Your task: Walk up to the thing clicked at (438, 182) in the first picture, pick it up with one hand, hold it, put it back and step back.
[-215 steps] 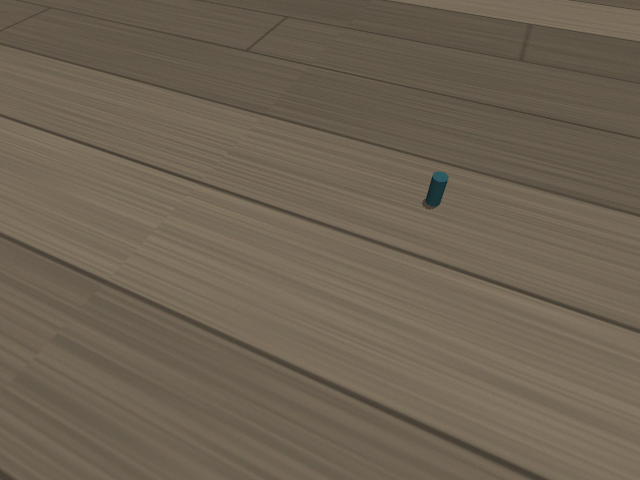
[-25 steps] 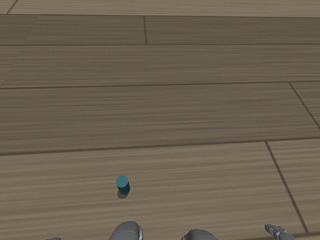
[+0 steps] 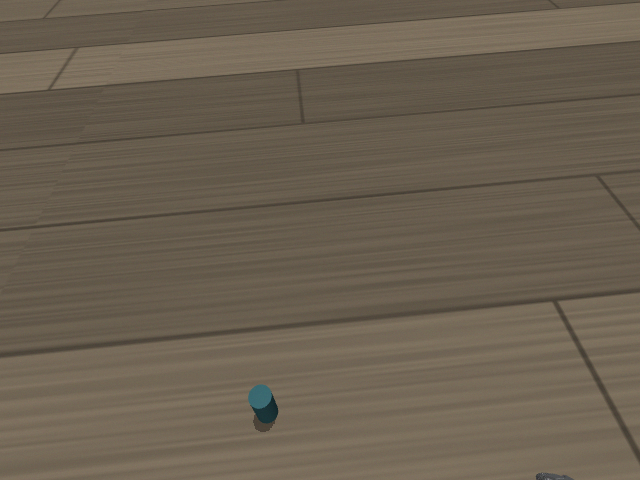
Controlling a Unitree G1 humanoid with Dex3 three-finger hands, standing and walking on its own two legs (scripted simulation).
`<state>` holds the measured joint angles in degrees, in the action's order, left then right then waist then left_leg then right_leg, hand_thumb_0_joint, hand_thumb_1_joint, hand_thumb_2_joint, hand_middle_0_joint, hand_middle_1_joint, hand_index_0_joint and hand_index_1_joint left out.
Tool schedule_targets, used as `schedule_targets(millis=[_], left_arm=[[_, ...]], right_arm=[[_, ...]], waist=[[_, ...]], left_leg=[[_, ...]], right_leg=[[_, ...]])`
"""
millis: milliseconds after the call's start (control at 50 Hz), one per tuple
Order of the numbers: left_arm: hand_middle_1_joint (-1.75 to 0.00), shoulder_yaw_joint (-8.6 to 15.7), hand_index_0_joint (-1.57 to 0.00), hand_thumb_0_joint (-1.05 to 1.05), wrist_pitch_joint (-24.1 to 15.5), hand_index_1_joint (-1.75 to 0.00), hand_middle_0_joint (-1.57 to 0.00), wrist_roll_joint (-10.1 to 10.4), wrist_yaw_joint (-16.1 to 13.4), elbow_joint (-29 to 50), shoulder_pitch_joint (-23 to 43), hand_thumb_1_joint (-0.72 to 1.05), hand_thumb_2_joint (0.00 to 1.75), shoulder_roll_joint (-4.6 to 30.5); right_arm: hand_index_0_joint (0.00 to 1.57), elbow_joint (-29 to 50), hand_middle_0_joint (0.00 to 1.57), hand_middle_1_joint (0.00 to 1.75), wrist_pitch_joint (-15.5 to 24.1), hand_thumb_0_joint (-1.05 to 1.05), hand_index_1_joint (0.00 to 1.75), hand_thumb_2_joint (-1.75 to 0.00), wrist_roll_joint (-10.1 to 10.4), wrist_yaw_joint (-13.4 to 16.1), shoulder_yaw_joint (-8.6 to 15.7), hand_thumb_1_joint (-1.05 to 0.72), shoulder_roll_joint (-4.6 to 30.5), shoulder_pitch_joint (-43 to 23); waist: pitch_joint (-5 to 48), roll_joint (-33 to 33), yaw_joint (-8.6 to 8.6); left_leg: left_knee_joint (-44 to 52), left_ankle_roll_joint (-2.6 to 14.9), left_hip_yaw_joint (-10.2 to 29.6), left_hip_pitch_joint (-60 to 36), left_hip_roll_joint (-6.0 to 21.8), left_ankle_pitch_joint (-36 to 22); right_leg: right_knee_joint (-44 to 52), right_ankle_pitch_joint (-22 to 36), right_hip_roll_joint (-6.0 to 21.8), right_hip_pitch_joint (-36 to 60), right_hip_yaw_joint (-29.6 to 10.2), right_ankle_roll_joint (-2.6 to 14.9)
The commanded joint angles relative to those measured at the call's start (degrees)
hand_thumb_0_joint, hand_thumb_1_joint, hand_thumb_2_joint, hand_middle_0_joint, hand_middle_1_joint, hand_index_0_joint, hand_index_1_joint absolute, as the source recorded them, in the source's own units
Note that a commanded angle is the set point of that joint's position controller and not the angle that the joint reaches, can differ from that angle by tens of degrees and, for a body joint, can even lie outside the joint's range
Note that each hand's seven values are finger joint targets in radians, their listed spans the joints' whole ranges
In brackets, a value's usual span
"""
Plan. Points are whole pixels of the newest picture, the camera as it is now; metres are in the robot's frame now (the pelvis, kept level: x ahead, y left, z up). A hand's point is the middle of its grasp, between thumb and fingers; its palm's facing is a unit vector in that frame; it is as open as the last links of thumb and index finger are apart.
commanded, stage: walk up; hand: left
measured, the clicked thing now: (263, 404) +0.41 +0.22 -0.70
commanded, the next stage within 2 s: none
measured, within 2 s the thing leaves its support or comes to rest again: neither
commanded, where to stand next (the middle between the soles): +0.07 +0.01 m, yaw +1 degrees
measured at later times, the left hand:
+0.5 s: hand out of the picture +0.11 +0.26 -0.15, palm faces -0.06 -0.94 -0.33, open 7.4 cm
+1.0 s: hand out of the picture +0.09 +0.26 -0.15, palm faces -0.03 -0.94 -0.33, open 7.4 cm
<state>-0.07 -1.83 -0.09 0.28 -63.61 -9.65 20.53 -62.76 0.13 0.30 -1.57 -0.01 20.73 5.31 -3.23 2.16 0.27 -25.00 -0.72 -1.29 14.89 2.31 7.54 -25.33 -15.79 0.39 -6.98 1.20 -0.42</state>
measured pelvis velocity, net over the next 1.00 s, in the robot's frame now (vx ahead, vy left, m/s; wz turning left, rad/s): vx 0.02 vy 0.01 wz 0.00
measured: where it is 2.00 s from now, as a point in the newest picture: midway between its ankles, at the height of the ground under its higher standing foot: outside the picture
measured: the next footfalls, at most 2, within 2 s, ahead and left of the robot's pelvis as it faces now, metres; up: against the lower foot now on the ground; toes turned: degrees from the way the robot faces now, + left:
right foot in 1.68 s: +0.28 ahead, -0.08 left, +0.00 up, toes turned +0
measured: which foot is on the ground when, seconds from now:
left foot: down 0.00-1.00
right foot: down 0.00-1.00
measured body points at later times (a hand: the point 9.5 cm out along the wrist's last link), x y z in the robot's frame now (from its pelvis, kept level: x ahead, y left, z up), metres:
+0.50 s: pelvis +0.01 +0.01 +0.01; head +0.02 +0.01 +0.46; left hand +0.11 +0.30 -0.13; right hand +0.07 -0.30 -0.13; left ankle +0.07 +0.13 -0.74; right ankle -0.02 -0.12 -0.74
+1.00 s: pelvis +0.02 +0.01 +0.01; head +0.03 +0.01 +0.46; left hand +0.10 +0.31 -0.13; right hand +0.11 -0.29 -0.12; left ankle +0.07 +0.13 -0.74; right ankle -0.02 -0.12 -0.74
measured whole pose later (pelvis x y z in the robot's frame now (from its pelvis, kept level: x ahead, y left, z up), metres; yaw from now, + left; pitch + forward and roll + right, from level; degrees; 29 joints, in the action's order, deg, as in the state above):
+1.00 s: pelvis +0.02 +0.01 +0.01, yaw +0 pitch -2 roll +0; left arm 0.2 -0.6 -0.5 0.3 -66.0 -6.2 20.0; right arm -65.7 0.1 -0.2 -0.9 0.5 19.5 3.1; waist -2.5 -0.1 -0.4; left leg -19.5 0.0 -2.0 11.1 1.2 6.6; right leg -17.5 -13.4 1.5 -2.3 0.8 -1.5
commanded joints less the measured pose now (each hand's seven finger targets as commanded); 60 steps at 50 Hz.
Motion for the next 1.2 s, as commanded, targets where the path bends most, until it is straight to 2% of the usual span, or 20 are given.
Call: schedule_targets(millis=[0,60,120,240,340,460,600,700,780,960,980,1000,1020,1040,1060,1100,1120,1140,1160,1180], left_arm=[[-0.3,2.84,-0.2,0.0,-1.14,-0.3,-0.2,0.1,-1.21,2.87,3.28,0.9,0.9,12.91],[-0.3,2.85,-0.2,0.0,-0.82,-0.3,-0.2,0.12,-1.28,2.65,4.59,0.9,0.9,12.73],[-0.3,2.87,-0.2,0.0,-0.55,-0.3,-0.2,0.04,-1.23,2.48,5.62,0.9,0.9,12.58],[-0.3,2.89,-0.2,0.0,-0.28,-0.3,-0.2,-0.04,-1.0,1.96,7.01,0.9,0.9,12.06],[-0.3,2.76,-0.2,0.0,-0.08,-0.3,-0.2,-0.34,-0.65,2.14,7.94,0.9,0.9,11.65],[-0.3,2.59,-0.2,0.0,-0.11,-0.3,-0.2,-0.29,-0.53,1.51,7.26,0.9,0.9,11.44],[-0.3,2.67,-0.2,0.0,-0.05,-0.3,-0.2,-0.27,-0.79,1.36,6.79,0.9,0.9,11.35],[-0.3,2.57,-0.2,0.0,0.14,-0.3,-0.2,-0.32,-0.76,1.1,6.87,0.9,0.9,11.2],[-0.3,2.44,-0.2,0.0,0.1,-0.3,-0.2,-0.39,-0.75,0.73,5.82,0.9,0.9,11.19],[-0.3,2.65,-0.2,0.0,-0.06,-0.3,-0.2,-0.49,-0.98,1.16,5.79,0.9,0.9,11.58],[-0.3,3.74,-0.2,0.0,-0.47,-0.3,-0.2,-1.17,-0.35,2.8,2.16,0.9,0.9,14.02],[-0.3,4.04,-0.2,0.0,-0.48,-0.3,-0.2,-1.69,-0.14,2.9,1.47,0.9,0.9,14.27],[-0.3,4.43,-0.2,0.0,-0.47,-0.3,-0.2,-1.99,-0.02,3.29,1.53,0.9,0.9,14.63],[-0.3,4.44,-0.2,0.0,-0.44,-0.3,-0.2,-2.19,0.23,4.37,1.45,0.9,0.9,14.27],[-0.3,4.39,-0.2,0.0,-0.6,-0.3,-0.2,-2.05,0.3,4.97,0.7,0.9,0.9,13.39],[-0.3,4.36,-0.2,0.0,-1.39,-0.3,-0.2,-2.1,0.11,5.58,-1.26,0.9,0.9,12.55],[-0.3,4.6,-0.2,0.0,-1.82,-0.3,-0.2,-1.82,-0.11,5.6,-3.08,0.9,0.9,13.21],[-0.3,4.97,-0.2,0.0,-2.05,-0.3,-0.2,-1.44,-0.42,5.16,-5.86,0.9,0.9,14.88],[-0.3,5.54,-0.2,0.0,-2.06,-0.3,-0.2,-1.31,-0.64,5.4,-6.44,0.9,0.9,16.49],[-0.3,6.1,-0.2,0.0,-2.11,-0.3,-0.2,-1.7,-0.64,6.73,-5.45,0.9,0.9,17.52]], right_arm=[[0.2,2.43,0.2,0.3,1.2,0.0,0.3,-0.9,-0.07,0.95,2.49,-0.9,10.62,-3.18],[0.2,1.48,0.2,0.3,1.0,0.0,0.3,-0.9,-0.25,1.12,2.56,-0.9,10.67,-3.48],[0.2,0.94,0.2,0.3,0.94,0.0,0.3,-0.9,-0.5,1.15,2.48,-0.9,10.61,-4.07],[0.2,0.39,0.2,0.3,1.29,0.0,0.3,-0.9,-0.68,1.23,2.41,-0.9,10.85,-4.14],[0.2,0.07,0.2,0.3,1.5,0.0,0.3,-0.9,-0.82,1.32,2.46,-0.9,11.22,-3.61],[0.2,0.35,0.2,0.3,1.82,0.0,0.3,-0.9,-0.72,1.35,2.49,-0.9,11.41,-3.91],[0.2,0.07,0.2,0.3,1.64,0.0,0.3,-0.9,-0.67,1.45,2.72,-0.9,11.1,-3.24],[0.2,-0.1,0.2,0.3,1.45,0.0,0.3,-0.9,-0.66,1.5,2.83,-0.9,11.16,-3.61],[0.2,0.08,0.2,0.3,1.39,0.0,0.3,-0.9,-0.64,1.45,2.83,-0.9,11.07,-4.47],[0.2,0.28,0.2,0.3,1.2,0.0,0.3,-0.9,-0.63,1.39,2.69,-0.9,10.5,-4.48],[0.2,2.03,0.2,0.3,1.11,0.0,0.3,-0.9,-1.53,0.44,4.87,-0.9,14.15,-0.19],[0.2,1.98,0.2,0.3,0.88,0.0,0.3,-0.9,-1.94,0.08,5.31,-0.9,14.24,0.53],[0.2,2.54,0.2,0.3,0.57,0.0,0.3,-0.9,-2.13,-0.14,5.56,-0.9,14.46,0.2],[0.2,3.32,0.2,0.3,0.4,0.0,0.3,-0.9,-2.22,-0.35,5.57,-0.9,14.17,-0.17],[0.2,4.49,0.2,0.3,0.47,0.0,0.3,-0.9,-2.31,-0.61,5.63,-0.9,13.57,-0.84],[0.2,5.93,0.2,0.3,1.2,0.0,0.3,-0.9,-2.16,-0.66,5.77,-0.9,12.35,-0.18],[0.2,6.86,0.2,0.3,1.53,0.0,0.3,-0.9,-2.17,-0.68,5.6,-0.9,11.65,-0.57],[0.2,8.17,0.2,0.3,1.7,0.0,0.3,-0.9,-2.18,-0.75,5.43,-0.9,10.75,-2.26],[0.2,9.54,0.2,0.3,1.58,0.0,0.3,-0.9,-2.19,-0.9,5.19,-0.9,9.88,-3.98],[0.2,10.5,0.2,0.3,1.38,0.0,0.3,-0.9,-2.33,-1.11,5.32,-0.9,10.34,-4.34]], waist=[[5.51,-4.55,-0.34],[5.15,-3.7,-0.46],[3.64,-2.26,-0.35],[3.81,-0.69,-0.4],[4.03,-0.18,-0.78],[5.69,-0.45,-0.74],[7.06,-2.07,-0.99],[5.45,-1.32,-1.23],[5.14,-1.17,-0.95],[6.24,-1.64,-0.92],[9.13,-0.18,-1.12],[4.73,0.33,-0.93],[0.17,0.56,-0.85],[-2.93,0.82,-0.79],[-5.44,1.01,-0.4],[-3.88,-1.33,0.3],[-1.67,-3.5,1.03],[0.91,-6.99,2.04],[0.34,-9.51,2.59],[-0.08,-10.85,2.77]], left_leg=[[2.03,2.25,4.44,-8.64,4.73,-9.9],[2.91,1.95,4.26,-8.93,4.65,-8.76],[4.54,1.62,4.48,-8.59,4.73,-5.2],[6.51,1.49,5.14,-7.86,5.58,-5.61],[9.22,1.57,6.05,-6.48,5.98,1.44],[8.81,1.66,6.0,-7.86,5.8,-2.01],[6.73,2.01,5.04,-10.23,5.76,-8.95],[8.25,1.76,5.73,-8.93,5.54,-5.28],[8.33,1.73,5.86,-9.71,5.38,-5.04],[7.21,1.73,4.8,-11.11,5.09,-8.15],[4.83,3.99,2.93,-11.52,1.84,16.76],[5.43,4.3,4.73,-7.1,2.16,27.38],[6.24,4.45,6.41,-2.63,2.66,32.52],[7.27,4.71,7.83,-0.32,3.04,33.37],[7.39,5.06,8.85,0.84,3.65,31.35],[3.41,6.08,9.45,-0.73,4.36,19.21],[-0.4,5.88,7.52,0.16,3.15,10.73],[-5.62,4.88,3.42,2.87,0.6,4.13],[-8.44,3.34,-0.63,8.92,-1.69,5.84],[-12.61,2.72,0.46,13.96,-1.44,15.49]], right_leg=[[7.52,14.84,7.32,-2.39,-5.64,1.63],[8.65,13.77,7.48,-2.13,-5.57,1.71],[10.16,8.98,7.49,-3.45,-5.92,1.76],[10.36,8.87,6.58,-1.52,-5.27,1.59],[10.62,5.18,6.21,-0.39,-5.31,1.88],[10.3,7.81,6.21,0.28,-4.97,1.61],[10.62,10.85,6.47,0.67,-4.41,1.16],[10.8,8.42,6.45,0.31,-4.25,1.18],[11.02,8.66,6.39,-0.45,-4.02,0.98],[11.07,11.76,6.94,0.19,-4.15,0.73],[8.5,-9.3,4.37,1.11,-3.08,3.11],[7.38,-18.78,4.93,-2.62,-4.89,4.15],[7.01,-23.63,4.94,-5.79,-5.71,4.6],[6.38,-24.22,4.82,-8.72,-6.14,4.6],[6.07,-22.51,4.65,-10.25,-5.93,4.66],[6.39,-11.46,5.72,-6.7,-7.51,5.82],[6.83,-3.44,6.93,-2.09,-9.46,6.4],[8.39,3.01,9.02,3.87,-12.64,7.1],[9.93,5.54,11.76,9.0,-15.14,8.34],[10.99,5.37,15.08,11.49,-18.21,10.35]])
